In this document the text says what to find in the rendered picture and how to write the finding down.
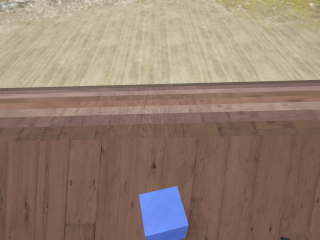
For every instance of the carton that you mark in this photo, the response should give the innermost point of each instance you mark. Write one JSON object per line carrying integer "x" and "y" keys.
{"x": 163, "y": 215}

